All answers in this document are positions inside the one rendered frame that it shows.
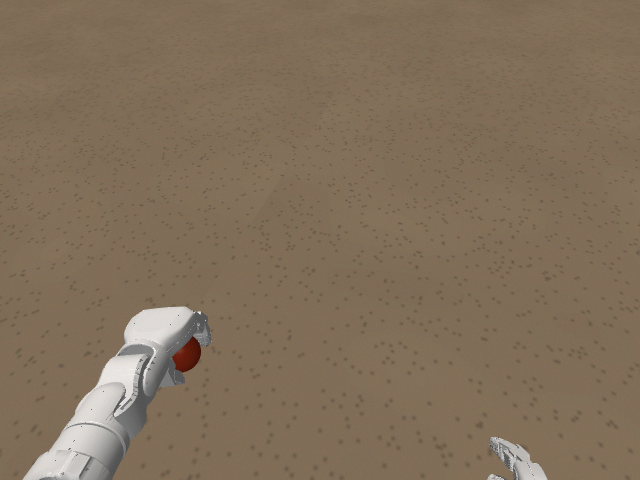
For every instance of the left robot hand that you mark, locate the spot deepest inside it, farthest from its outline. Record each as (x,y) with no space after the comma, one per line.
(171,328)

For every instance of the ball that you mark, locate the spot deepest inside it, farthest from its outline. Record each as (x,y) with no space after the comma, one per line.
(188,356)

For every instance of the left robot arm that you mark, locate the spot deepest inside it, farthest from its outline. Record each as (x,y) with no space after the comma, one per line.
(96,439)

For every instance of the right robot hand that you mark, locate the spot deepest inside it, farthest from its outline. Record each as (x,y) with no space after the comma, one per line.
(517,460)

